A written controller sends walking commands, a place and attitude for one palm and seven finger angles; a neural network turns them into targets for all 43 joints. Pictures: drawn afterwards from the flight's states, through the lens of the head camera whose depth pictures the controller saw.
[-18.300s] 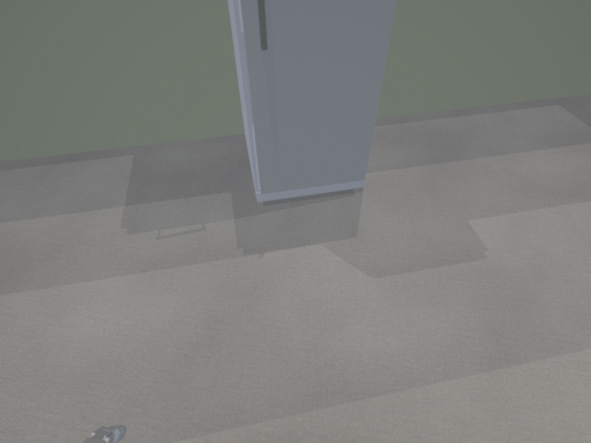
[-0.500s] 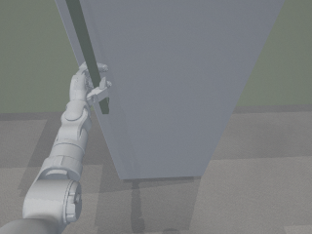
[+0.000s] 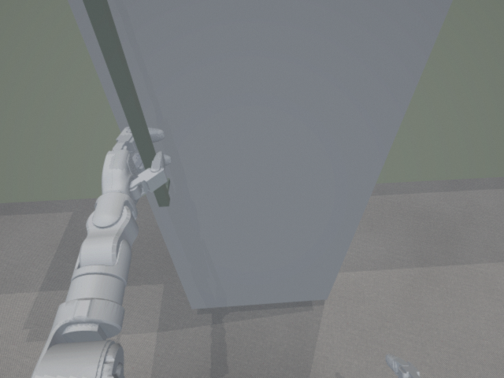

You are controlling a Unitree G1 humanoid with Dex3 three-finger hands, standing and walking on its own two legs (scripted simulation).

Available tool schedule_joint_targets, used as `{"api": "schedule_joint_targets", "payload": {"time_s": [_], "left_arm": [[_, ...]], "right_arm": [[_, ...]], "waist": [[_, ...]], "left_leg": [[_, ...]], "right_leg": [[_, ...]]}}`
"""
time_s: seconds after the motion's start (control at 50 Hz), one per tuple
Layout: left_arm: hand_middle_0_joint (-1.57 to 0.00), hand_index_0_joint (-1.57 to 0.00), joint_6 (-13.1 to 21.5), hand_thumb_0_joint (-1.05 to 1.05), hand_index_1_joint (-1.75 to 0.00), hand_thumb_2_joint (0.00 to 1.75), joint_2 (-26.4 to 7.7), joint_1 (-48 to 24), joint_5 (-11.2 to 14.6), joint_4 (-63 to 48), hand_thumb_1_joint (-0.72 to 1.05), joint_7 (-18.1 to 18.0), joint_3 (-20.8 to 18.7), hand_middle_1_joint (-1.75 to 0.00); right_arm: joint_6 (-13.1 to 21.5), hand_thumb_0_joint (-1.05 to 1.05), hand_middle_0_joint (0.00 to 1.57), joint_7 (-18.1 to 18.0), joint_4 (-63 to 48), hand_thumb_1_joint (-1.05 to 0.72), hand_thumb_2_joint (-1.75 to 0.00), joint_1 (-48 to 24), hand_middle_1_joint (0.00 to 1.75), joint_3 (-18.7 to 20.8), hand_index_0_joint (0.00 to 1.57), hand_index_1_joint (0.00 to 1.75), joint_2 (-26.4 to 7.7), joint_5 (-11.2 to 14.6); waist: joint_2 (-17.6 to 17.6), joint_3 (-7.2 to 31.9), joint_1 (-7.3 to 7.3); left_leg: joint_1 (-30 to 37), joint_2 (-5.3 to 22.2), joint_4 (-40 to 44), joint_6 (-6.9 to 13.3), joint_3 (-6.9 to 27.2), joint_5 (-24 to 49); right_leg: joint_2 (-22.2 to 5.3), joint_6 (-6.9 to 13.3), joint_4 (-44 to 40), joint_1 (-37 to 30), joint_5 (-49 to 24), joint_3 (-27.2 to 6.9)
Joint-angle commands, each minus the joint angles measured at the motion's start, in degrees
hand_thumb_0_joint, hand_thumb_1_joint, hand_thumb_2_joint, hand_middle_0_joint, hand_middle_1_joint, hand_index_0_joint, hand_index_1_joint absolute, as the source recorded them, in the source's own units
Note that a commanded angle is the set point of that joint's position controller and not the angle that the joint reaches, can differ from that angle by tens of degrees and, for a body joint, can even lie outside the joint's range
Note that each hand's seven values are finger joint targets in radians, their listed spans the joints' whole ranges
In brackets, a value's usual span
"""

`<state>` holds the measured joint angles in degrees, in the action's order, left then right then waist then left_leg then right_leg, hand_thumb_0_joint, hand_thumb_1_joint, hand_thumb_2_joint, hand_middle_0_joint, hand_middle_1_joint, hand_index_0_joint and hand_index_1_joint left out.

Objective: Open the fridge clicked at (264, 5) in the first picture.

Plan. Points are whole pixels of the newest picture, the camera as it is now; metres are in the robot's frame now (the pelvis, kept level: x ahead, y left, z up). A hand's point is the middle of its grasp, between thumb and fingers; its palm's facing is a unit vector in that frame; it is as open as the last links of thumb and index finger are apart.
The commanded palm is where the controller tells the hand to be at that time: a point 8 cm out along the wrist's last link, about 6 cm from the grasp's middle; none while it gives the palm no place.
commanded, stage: pull the door a little, standing still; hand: left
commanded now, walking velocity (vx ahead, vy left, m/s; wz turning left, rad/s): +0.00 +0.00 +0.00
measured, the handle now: (130, 87) +0.47 +0.18 +0.25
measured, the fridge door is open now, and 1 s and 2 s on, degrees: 0 35 79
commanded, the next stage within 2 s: walk backward, drawing the door open in 0.14 s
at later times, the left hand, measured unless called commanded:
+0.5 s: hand (169, 234) +0.29 +0.12 +0.13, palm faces +0.05 -0.98 -0.20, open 6.0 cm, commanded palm +0.26 +0.17 +0.13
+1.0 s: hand (235, 323) +0.17 +0.02 +0.13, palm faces +0.23 -0.96 -0.17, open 6.2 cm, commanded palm +0.13 +0.06 +0.13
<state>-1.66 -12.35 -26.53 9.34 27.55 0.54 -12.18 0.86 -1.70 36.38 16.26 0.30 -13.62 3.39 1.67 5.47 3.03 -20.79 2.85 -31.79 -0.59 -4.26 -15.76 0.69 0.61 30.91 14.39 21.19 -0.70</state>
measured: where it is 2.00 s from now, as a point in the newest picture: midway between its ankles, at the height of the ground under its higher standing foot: outside the picture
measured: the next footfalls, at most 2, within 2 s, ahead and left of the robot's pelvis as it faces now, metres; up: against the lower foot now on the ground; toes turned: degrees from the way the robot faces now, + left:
right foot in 0.58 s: +0.08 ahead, -0.08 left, +0.00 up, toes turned +1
left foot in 0.94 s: -0.03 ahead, +0.03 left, +0.00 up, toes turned +24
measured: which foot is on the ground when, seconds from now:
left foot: down 0.00-0.64, up 0.66-0.92, down 0.94-1.00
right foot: down 0.00-0.42, up 0.44-0.56, down 0.58-0.92, up 0.94-1.00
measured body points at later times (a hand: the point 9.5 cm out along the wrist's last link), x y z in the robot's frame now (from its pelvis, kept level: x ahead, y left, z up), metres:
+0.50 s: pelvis +0.04 +0.00 +0.02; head +0.05 -0.04 +0.46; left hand +0.28 +0.17 +0.14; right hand +0.24 -0.22 -0.06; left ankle +0.00 +0.14 -0.72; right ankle -0.02 -0.10 -0.71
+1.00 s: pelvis -0.04 -0.13 -0.01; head -0.02 -0.14 +0.44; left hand +0.15 +0.07 +0.14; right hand +0.18 -0.30 -0.11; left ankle -0.06 +0.01 -0.73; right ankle -0.01 -0.18 -0.66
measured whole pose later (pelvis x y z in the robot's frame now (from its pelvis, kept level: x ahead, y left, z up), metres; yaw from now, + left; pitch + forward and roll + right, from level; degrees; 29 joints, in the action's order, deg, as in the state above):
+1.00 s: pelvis -0.04 -0.13 -0.01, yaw +20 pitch -2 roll +1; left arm 3.4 -9.5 13.1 -0.2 -22.7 -3.0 7.2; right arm 3.7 -4.3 34.1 11.0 0.0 -10.5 -2.2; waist 1.0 -5.1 3.3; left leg -16.8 3.2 -35.1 -0.4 -3.8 -15.1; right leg 2.1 -3.6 65.6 29.6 22.1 5.3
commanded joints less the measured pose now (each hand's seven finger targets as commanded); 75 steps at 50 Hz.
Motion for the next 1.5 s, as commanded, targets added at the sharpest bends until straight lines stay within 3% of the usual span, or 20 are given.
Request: {"api": "schedule_joint_targets", "payload": {"time_s": [0.0, 0.22, 0.24, 0.32, 0.4, 0.58, 0.64, 0.78, 0.86, 0.88, 0.9, 0.92, 0.96, 1.12, 1.18, 1.26, 1.32, 1.36, 1.4, 1.48], "left_arm": [[-0.45, -0.45, 2.38, 0.00, -1.40, 0.90, -6.02, 1.66, 0.95, -24.40, 0.90, 3.14, 0.17, -1.40], [-0.45, -0.45, -4.28, 0.00, -1.40, 0.90, -0.24, 36.06, 1.79, -58.38, 0.90, 1.32, 5.50, -1.40], [-0.45, -0.45, 0.78, 0.00, -1.40, 0.90, -17.53, 10.88, -4.27, -57.91, 0.90, -3.06, -1.68, -1.40], [-0.45, -0.45, 2.93, 0.00, -1.40, 0.90, -5.98, 28.63, -5.95, -57.13, 0.90, -4.51, 7.17, -1.40], [-0.45, -0.45, 3.00, 0.00, -1.40, 0.90, -2.69, 32.15, -5.51, -62.21, 0.90, -4.80, 11.26, -1.40], [-0.45, -0.45, 3.29, 0.00, -1.40, 0.90, -3.24, 40.62, -7.25, -63.53, 0.90, -5.07, 11.48, -1.40], [-0.45, -0.45, 5.36, 0.00, -1.40, 0.90, -3.00, 38.57, -7.48, -62.23, 0.90, -3.94, 10.09, -1.40], [-0.45, -0.45, 8.12, 0.00, -1.40, 0.90, 0.04, 35.79, -8.64, -61.92, 0.90, -3.51, 13.69, -1.40], [-0.45, -0.45, 8.77, 0.00, -1.40, 0.90, 1.82, 31.38, -9.84, -68.05, 0.90, -3.50, 16.74, -1.40], [-0.45, -0.45, 9.02, 0.00, -1.40, 0.90, 1.26, 29.92, -9.45, -68.86, 0.90, -3.54, 17.84, -1.40], [-0.45, -0.45, 10.37, 0.00, -1.40, 0.90, 2.29, 29.56, -8.67, -68.18, 0.90, -3.35, 18.66, -1.40], [-0.45, -0.45, 11.58, 0.00, -1.40, 0.90, 1.14, 31.70, -11.41, -66.07, 0.90, -3.96, 18.13, -1.40], [-0.45, -0.45, 10.33, 0.00, -1.40, 0.90, 0.92, 32.80, -11.45, -67.22, 0.90, -2.53, 17.63, -1.40], [-0.45, -0.45, 9.49, 0.00, -1.40, 0.90, 2.31, 27.15, -9.35, -68.91, 0.90, -3.84, 17.47, -1.40], [-0.45, -0.45, 9.08, 0.00, -1.40, 0.90, -4.66, 26.49, -9.15, -72.20, 0.90, -4.42, 11.97, -1.40], [-0.45, -0.45, 7.73, 0.00, -1.40, 0.90, -1.97, 24.24, -9.85, -69.11, 0.90, -2.82, 13.00, -1.40], [-0.45, -0.45, 9.12, 0.00, -1.40, 0.90, 1.67, 24.11, -8.61, -66.85, 0.90, -1.61, 15.93, -1.40], [-0.45, -0.45, 9.98, 0.00, -1.40, 0.90, 2.27, 24.10, -7.63, -67.62, 0.90, -1.27, 17.87, -1.40], [-0.45, -0.45, 11.33, 0.00, -1.40, 0.90, 2.42, 25.16, -10.94, -67.17, 0.90, -1.11, 19.28, -1.40], [-0.45, -0.45, 11.27, 0.00, -1.40, 0.90, -1.44, 21.22, -10.22, -74.52, 0.90, -2.01, 15.21, -1.40]], "right_arm": [[1.97, 0.00, 0.20, -0.51, -10.48, -0.90, -0.90, -6.01, 0.30, 2.79, 0.20, 0.30, -6.82, 0.15], [1.89, 0.00, 0.20, 0.25, -15.21, -0.90, -0.90, -12.70, 0.30, 1.16, 0.20, 0.30, -4.52, -0.06], [0.95, 0.00, 0.20, -1.99, -13.62, -0.90, -0.90, -10.84, 0.30, 0.43, 0.20, 0.30, -7.43, -1.63], [-1.29, 0.00, 0.20, -2.78, -14.55, -0.90, -0.90, -9.44, 0.30, 0.28, 0.20, 0.30, -5.19, -3.01], [-2.42, 0.00, 0.20, -1.46, -15.19, -0.90, -0.90, -10.04, 0.30, 0.70, 0.20, 0.30, -5.20, -3.86], [-0.88, 0.00, 0.20, -1.42, -15.91, -0.90, -0.90, -13.07, 0.30, -0.06, 0.20, 0.30, -2.86, -4.53], [0.46, 0.00, 0.20, -2.48, -15.22, -0.90, -0.90, -12.83, 0.30, 1.04, 0.20, 0.30, -0.53, -3.01], [3.69, 0.00, 0.20, -4.44, -11.30, -0.90, -0.90, -12.52, 0.30, 0.89, 0.20, 0.30, -0.92, -4.57], [6.30, 0.00, 0.20, -4.28, -10.54, -0.90, -0.90, -8.37, 0.30, 0.97, 0.20, 0.30, 0.04, -4.17], [6.92, 0.00, 0.20, -4.44, -9.91, -0.90, -0.90, -7.18, 0.30, 1.17, 0.20, 0.30, -1.30, -3.98], [7.45, 0.00, 0.20, -4.04, -12.28, -0.90, -0.90, -8.50, 0.30, 1.58, 0.20, 0.30, -3.32, -5.22], [6.49, 0.00, 0.20, -2.98, -13.60, -0.90, -0.90, -10.46, 0.30, 1.46, 0.20, 0.30, -4.68, -7.49], [4.98, 0.00, 0.20, -1.46, -13.02, -0.90, -0.90, -17.66, 0.30, 2.74, 0.20, 0.30, -7.03, -5.69], [9.60, 0.00, 0.20, -0.71, -8.84, -0.90, -0.90, -13.94, 0.30, 3.71, 0.20, 0.30, -3.33, -3.58], [8.66, 0.00, 0.20, -0.42, -7.78, -0.90, -0.90, -12.65, 0.30, 3.29, 0.20, 0.30, 0.79, -2.80], [9.68, 0.00, 0.20, -3.65, -8.78, -0.90, -0.90, -17.30, 0.30, 3.67, 0.20, 0.30, 0.30, -3.62], [9.50, 0.00, 0.20, -3.99, -9.00, -0.90, -0.90, -13.63, 0.30, 1.63, 0.20, 0.30, 0.42, -4.20], [9.40, 0.00, 0.20, -4.17, -9.15, -0.90, -0.90, -10.91, 0.30, 2.16, 0.20, 0.30, -2.01, -4.46], [8.68, 0.00, 0.20, -2.33, -10.30, -0.90, -0.90, -9.62, 0.30, 3.20, 0.20, 0.30, -5.86, -6.59], [8.02, 0.00, 0.20, -1.45, -9.75, -0.90, -0.90, -16.08, 0.30, 3.78, 0.20, 0.30, -5.71, -6.21]], "waist": [[-2.44, 18.61, -6.21], [-0.87, 9.96, -6.89], [-0.59, 4.79, -2.28], [-1.32, 10.59, -1.71], [10.54, 10.49, -0.88], [1.79, 6.81, -1.74], [-19.69, 7.93, -3.76], [-8.26, 5.90, -3.38], [-9.57, 4.22, -0.22], [-1.36, 2.87, 2.35], [17.24, 1.58, 2.78], [14.38, 4.27, -1.48], [0.83, 0.39, -3.34], [13.14, 5.75, -2.04], [-3.06, 8.72, -1.24], [-16.32, 3.45, -3.91], [-12.67, 0.62, -0.99], [-2.63, 1.25, 1.63], [8.08, 6.30, -0.11], [9.62, 1.74, -1.95]], "left_leg": [[15.52, -2.40, -0.50, 1.98, 0.91, 35.61], [15.15, -1.52, 3.46, 1.55, 0.92, 32.07], [15.19, -0.11, -0.94, 2.76, 0.59, 33.06], [20.22, -1.07, -2.95, 3.12, 1.29, 46.17], [33.37, 6.78, 3.38, 6.02, 11.21, 72.24], [14.39, 3.43, 3.88, 2.36, 9.46, 39.55], [-3.26, -5.57, -16.67, 0.77, 2.96, -10.34], [-5.60, -0.93, -30.53, -1.05, -0.28, -10.32], [10.81, 0.04, -3.66, 0.87, -6.16, -8.98], [21.00, 1.89, 14.23, 1.98, -2.71, 0.91], [25.15, 19.30, 25.50, 7.68, 22.37, 17.64], [13.31, 33.97, 18.11, 14.90, 47.19, 26.74], [9.96, 27.63, 17.28, 12.68, 32.50, 21.69], [7.40, 4.53, 13.51, 2.18, 14.77, -1.28], [5.15, -4.59, -5.67, -2.19, 1.07, -6.91], [-8.55, -1.67, -40.56, -1.21, 2.01, -18.97], [-2.73, 0.75, -13.06, -1.19, -0.38, -10.85], [16.00, 5.13, 9.30, 0.10, 6.71, 17.83], [27.71, 29.15, 13.29, 11.08, 44.10, 45.05], [15.32, 22.09, 13.15, 10.16, 31.31, 21.50]], "right_leg": [[0.82, -0.67, -0.46, -9.49, -47.01, 2.69], [0.75, -0.39, -3.25, -8.53, -40.33, 4.96], [-2.85, -2.39, -6.99, -1.47, -43.77, 1.36], [-2.76, -3.63, 1.32, -4.95, -59.05, 5.96], [2.77, -3.29, 10.69, 10.09, -8.33, 5.29], [-1.98, -2.37, -7.22, -4.23, -33.20, 2.42], [-12.52, -2.22, -8.03, -13.50, -56.79, 0.12], [-16.13, 5.72, -10.24, -5.64, -29.34, 5.58], [-8.04, -10.71, -7.87, 0.50, -31.27, 14.21], [-2.22, -16.35, 5.50, 7.82, -29.09, 16.26], [0.72, -15.53, 35.47, 21.70, -1.11, 8.61], [-3.35, -6.97, 54.10, 19.27, 7.79, -6.97], [-3.12, -4.31, 47.94, 20.22, 3.22, -9.39], [4.71, -4.81, -4.15, -4.32, 1.03, 6.75], [-6.14, 1.03, -12.19, -3.70, -5.81, 3.09], [-18.29, 11.90, -8.93, -1.08, -25.42, -2.35], [-13.58, 7.92, 1.91, -3.00, -32.33, 8.01], [-6.41, 2.14, 20.96, 12.55, -16.57, 9.92], [-1.72, -3.24, 39.21, 25.67, 10.58, -3.42], [-4.25, -4.36, 35.78, 20.45, 0.39, -7.78]]}}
